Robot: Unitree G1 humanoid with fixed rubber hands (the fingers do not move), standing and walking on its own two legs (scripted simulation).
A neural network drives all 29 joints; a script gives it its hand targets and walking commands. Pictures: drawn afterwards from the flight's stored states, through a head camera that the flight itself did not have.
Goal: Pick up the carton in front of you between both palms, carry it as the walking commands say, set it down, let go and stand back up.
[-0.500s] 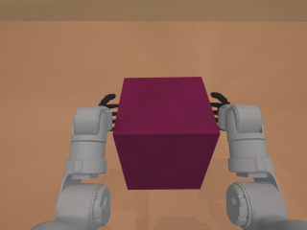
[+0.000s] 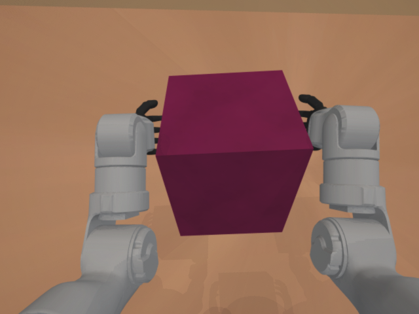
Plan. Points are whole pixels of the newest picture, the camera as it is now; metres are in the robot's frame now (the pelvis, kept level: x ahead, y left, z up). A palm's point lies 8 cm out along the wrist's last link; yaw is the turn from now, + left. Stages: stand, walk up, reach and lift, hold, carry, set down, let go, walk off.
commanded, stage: carry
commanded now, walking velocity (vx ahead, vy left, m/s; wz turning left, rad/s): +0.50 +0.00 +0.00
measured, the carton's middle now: (228, 157) +0.38 +0.00 +0.09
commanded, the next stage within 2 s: none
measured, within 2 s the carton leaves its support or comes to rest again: neither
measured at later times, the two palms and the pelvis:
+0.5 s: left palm (183, 24) +0.72 +0.11 +0.20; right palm (307, 36) +0.66 -0.18 +0.20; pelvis +0.30 +0.03 +0.06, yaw -2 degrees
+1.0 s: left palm out of the picture +1.00 +0.16 +0.27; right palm out of the picture +1.03 -0.14 +0.27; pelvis +0.62 -0.02 +0.09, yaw +0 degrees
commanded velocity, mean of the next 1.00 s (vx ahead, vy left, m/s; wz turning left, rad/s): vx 0.50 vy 0.00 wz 0.00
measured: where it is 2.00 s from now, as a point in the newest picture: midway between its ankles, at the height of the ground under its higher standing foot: (225, 122)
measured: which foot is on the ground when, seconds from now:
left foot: up 0.00-0.24, down 0.26-0.66, up 0.68-1.00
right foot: down 0.00-0.28, up 0.30-0.64, down 0.66-1.00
